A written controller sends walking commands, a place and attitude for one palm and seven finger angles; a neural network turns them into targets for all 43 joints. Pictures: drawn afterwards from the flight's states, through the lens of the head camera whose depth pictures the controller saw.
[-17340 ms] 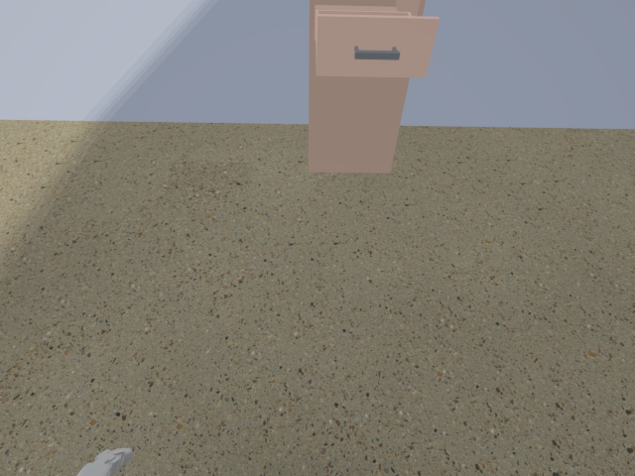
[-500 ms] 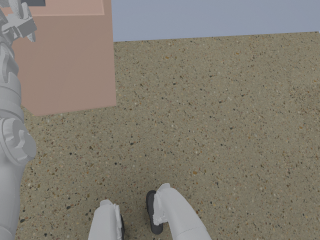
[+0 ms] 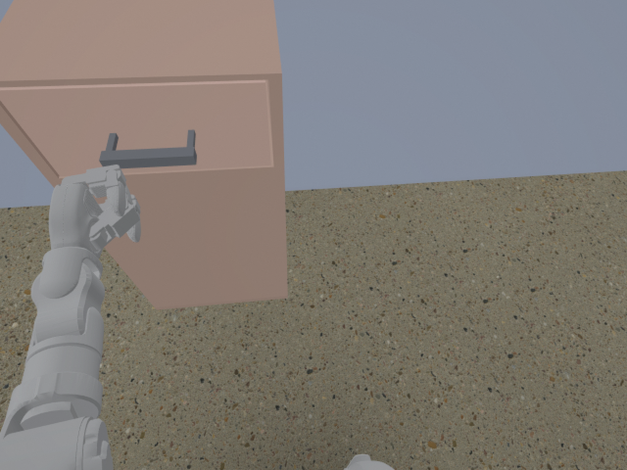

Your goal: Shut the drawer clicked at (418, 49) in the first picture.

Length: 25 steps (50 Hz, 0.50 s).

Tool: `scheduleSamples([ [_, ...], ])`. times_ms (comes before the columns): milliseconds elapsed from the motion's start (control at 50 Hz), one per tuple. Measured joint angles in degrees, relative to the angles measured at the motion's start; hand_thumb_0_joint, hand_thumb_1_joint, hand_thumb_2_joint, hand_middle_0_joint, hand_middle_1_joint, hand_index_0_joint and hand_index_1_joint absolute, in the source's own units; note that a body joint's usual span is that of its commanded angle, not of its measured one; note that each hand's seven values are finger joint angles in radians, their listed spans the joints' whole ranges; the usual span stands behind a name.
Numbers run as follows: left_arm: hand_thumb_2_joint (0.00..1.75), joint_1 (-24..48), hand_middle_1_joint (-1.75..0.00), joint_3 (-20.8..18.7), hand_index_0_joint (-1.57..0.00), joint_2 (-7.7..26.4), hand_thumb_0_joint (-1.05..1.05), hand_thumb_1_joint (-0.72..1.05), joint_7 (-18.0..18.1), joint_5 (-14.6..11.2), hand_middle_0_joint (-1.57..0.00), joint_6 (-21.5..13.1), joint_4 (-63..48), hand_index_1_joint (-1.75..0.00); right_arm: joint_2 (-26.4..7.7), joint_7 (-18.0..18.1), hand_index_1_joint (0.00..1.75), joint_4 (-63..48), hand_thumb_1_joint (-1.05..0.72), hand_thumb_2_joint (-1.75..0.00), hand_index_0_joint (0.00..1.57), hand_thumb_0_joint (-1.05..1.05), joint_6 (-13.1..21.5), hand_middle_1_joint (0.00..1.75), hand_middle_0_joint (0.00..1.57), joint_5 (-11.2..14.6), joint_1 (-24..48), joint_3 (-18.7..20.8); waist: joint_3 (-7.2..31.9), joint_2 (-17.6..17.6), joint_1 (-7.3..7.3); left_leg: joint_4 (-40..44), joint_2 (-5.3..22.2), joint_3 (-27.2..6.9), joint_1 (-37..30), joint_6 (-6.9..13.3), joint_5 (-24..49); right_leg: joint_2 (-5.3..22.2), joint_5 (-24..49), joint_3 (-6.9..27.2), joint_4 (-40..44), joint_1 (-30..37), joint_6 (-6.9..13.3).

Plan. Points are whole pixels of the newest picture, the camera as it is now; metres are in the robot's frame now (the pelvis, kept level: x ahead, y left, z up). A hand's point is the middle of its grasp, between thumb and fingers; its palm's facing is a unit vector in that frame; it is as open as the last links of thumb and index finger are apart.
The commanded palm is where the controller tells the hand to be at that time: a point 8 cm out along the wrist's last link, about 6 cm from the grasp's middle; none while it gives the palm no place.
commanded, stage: draw the hand back to the body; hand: left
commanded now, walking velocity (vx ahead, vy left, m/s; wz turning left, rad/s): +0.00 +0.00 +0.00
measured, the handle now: (151, 148) +0.59 +0.24 +0.01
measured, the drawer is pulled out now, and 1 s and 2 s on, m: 0.00 0.00 0.00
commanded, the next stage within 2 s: step back with the hand held close in 1.04 s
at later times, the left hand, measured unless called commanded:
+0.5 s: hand (30, 324) +0.26 +0.23 +0.15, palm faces +0.29 -0.92 -0.27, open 3.2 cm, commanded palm +0.21 +0.28 +0.16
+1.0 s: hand out of the picture +0.13 +0.24 +0.21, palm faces +0.46 -0.79 -0.40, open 3.2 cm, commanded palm +0.09 +0.28 +0.22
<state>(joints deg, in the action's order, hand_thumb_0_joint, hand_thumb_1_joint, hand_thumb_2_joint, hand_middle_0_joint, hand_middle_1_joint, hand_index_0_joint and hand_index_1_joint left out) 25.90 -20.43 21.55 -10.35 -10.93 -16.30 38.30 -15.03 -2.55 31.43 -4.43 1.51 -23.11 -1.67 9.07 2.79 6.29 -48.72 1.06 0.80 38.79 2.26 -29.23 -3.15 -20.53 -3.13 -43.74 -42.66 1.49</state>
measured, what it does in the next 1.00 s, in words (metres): stands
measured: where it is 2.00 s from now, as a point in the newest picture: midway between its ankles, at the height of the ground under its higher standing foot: outside the picture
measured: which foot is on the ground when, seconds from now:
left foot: down 0.00-1.00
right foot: down 0.00-1.00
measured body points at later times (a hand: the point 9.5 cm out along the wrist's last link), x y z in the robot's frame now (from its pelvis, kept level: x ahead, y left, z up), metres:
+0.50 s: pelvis -0.01 +0.01 +0.04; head -0.02 -0.01 +0.49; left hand +0.23 +0.28 +0.16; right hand +0.18 -0.20 -0.05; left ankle -0.07 +0.09 -0.70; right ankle -0.01 -0.11 -0.70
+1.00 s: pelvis -0.03 -0.01 +0.04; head -0.05 -0.03 +0.49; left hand +0.10 +0.28 +0.23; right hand +0.17 -0.22 -0.04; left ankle -0.07 +0.09 -0.70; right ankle -0.01 -0.11 -0.70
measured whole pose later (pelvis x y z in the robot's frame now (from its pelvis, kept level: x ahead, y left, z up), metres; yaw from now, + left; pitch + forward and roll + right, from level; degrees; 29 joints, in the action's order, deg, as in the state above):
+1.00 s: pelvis -0.03 -0.01 +0.04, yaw +3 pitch -5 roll -1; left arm -31.0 -17.0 18.9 5.7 -3.8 -6.7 -26.5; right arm -13.4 3.8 35.6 6.3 0.6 -12.8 -1.4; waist -0.5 4.7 -3.8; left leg -25.4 -1.1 -0.6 2.8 1.8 -17.7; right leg -1.4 -11.7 -3.8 -23.3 -6.9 1.7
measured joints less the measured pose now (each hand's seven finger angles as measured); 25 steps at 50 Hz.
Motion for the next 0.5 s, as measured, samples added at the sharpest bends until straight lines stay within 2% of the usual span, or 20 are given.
scheduleSamples([
  [180, 0.90, -13.5, -1.60, 5.7, -1.40, -4.7, 0.02, 0.90, -1.0, -2.0, -1.39, 2.0, -14.5, -1.60, -0.7, 2.1, 0.30, -0.8, -0.91, -0.90, 0.20, 0.00, 3.4, 0.30, 0.20, 0.6, 6.8, 1.5, -1.5, 0.1, -3.47, 3.7, -1.4, -0.5, -8.7, 0.0, 1.7, 1.3, 0.4, -0.3, 2.8, 8.9, -0.5],
  [240, 0.90, -16.6, -1.60, 8.7, -1.40, -3.9, 0.01, 0.90, 4.1, 2.7, -1.40, 5.1, -19.7, -1.60, 0.0, 3.3, 0.30, -0.8, -0.91, -0.90, 0.20, 0.00, 3.3, 0.30, 0.20, 0.8, 8.9, 1.4, -2.9, -0.2, -4.44, 6.5, -2.1, -0.5, -12.8, 0.5, 2.3, 2.0, 0.7, -0.2, 4.3, 12.5, -0.6],
  [300, 0.89, -19.9, -1.60, 10.7, -1.40, -3.5, 0.01, 0.89, 8.5, 5.0, -1.40, 8.5, -24.9, -1.60, 0.7, 4.3, 0.30, -0.9, -0.91, -0.90, 0.20, 0.00, 3.4, 0.30, 0.20, 1.0, 10.4, 0.9, -4.2, -0.3, -5.43, 9.9, -2.6, -0.6, -16.9, 0.5, 4.3, 2.4, 2.0, -0.1, 7.0, 16.4, -0.7],
  [380, 0.89, -25.3, -1.60, 12.1, -1.40, -3.8, 0.02, 0.89, 12.0, 6.2, -1.40, 11.1, -32.0, -1.60, 1.4, 5.1, 0.30, -0.7, -0.91, -0.90, 0.20, 0.01, 4.2, 0.30, 0.20, 0.9, 11.5, -0.1, -5.3, 0.4, -6.62, 14.4, -3.0, -0.6, -22.5, 0.6, 6.4, 2.7, 3.9, 0.0, 11.1, 21.9, -0.9],
  [500, 0.89, -31.5, -1.60, 11.9, -1.40, -4.1, 0.01, 0.89, 14.1, 6.6, -1.40, 12.6, -39.1, -1.60, 2.4, 5.7, 0.30, 0.6, -0.91, -0.90, 0.20, 0.01, 4.7, 0.30, 0.20, 0.4, 12.5, -1.8, -7.3, 0.5, -7.99, 19.7, -3.3, -0.6, -29.4, 0.6, 9.0, 2.8, 6.0, 0.1, 15.5, 28.4, -0.9],
])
